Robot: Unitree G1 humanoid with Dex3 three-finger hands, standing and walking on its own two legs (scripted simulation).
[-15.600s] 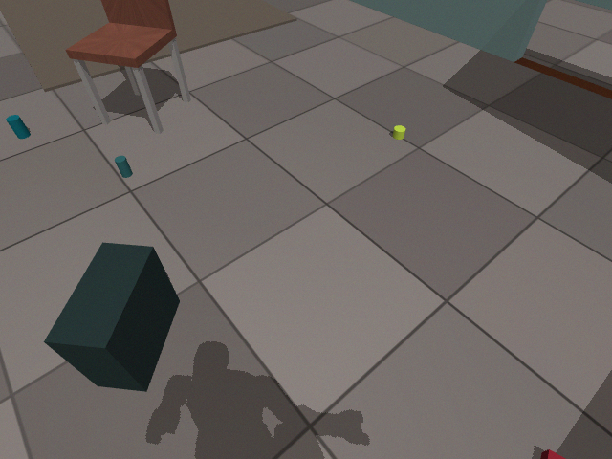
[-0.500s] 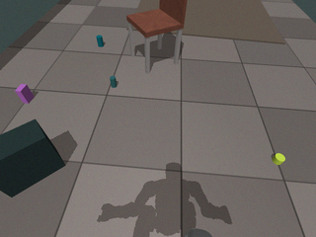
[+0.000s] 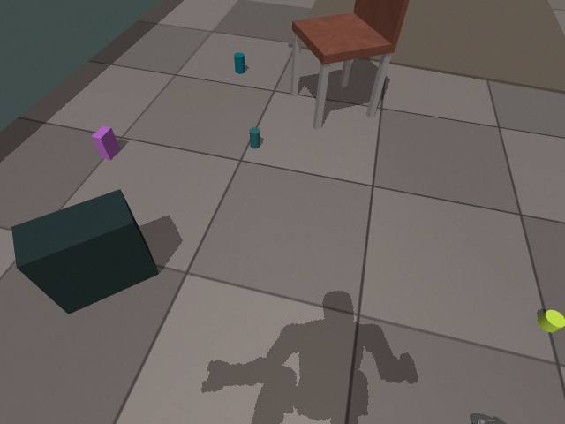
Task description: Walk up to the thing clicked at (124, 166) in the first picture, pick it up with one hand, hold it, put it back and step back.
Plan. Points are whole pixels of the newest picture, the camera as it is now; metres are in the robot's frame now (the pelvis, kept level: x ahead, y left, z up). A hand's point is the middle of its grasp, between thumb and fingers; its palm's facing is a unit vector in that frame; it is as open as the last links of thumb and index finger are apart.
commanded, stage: walk up
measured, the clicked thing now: (254, 138) +1.54 +0.18 -0.70
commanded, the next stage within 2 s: stand in 1.04 s
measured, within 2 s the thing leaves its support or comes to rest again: neither
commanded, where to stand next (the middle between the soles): +0.08 -0.03 m, yaw -1 degrees
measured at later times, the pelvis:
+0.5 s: pelvis +0.00 -0.03 +0.03, yaw +2 degrees
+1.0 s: pelvis +0.01 -0.04 +0.03, yaw +2 degrees
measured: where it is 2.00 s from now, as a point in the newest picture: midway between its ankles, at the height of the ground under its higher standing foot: outside the picture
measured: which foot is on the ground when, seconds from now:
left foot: down 0.00-1.00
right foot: down 0.00-1.00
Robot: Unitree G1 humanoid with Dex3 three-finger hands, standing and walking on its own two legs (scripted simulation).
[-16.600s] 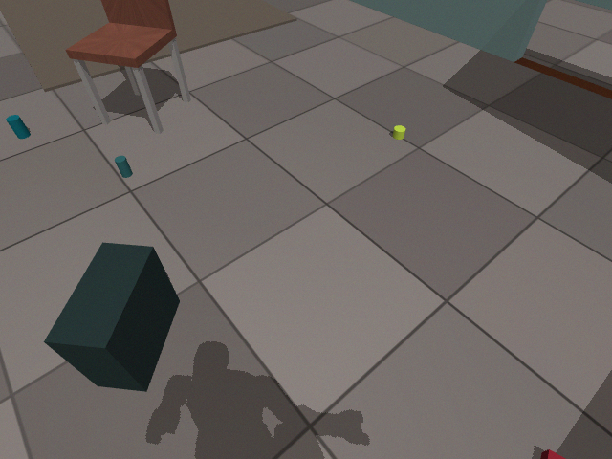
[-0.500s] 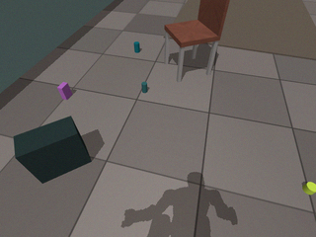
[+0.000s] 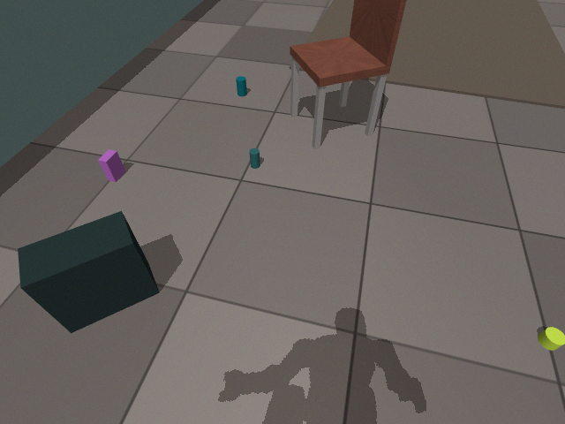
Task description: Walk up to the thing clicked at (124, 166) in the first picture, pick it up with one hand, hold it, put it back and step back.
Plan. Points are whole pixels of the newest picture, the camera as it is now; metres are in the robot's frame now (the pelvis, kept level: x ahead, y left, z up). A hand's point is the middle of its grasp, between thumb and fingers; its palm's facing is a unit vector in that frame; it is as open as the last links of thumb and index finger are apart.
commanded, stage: walk up
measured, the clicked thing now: (254, 158) +1.53 +0.16 -0.73
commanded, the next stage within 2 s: stand in 0.04 s
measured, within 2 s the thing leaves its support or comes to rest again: neither
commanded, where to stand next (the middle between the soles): +0.07 +0.00 m, yaw -3 degrees
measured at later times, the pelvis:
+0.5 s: pelvis +0.01 -0.01 +0.00, yaw -1 degrees
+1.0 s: pelvis +0.02 -0.02 +0.00, yaw -2 degrees
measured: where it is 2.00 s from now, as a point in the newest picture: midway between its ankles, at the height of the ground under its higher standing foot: outside the picture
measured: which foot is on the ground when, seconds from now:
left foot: down 0.00-1.00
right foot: down 0.00-1.00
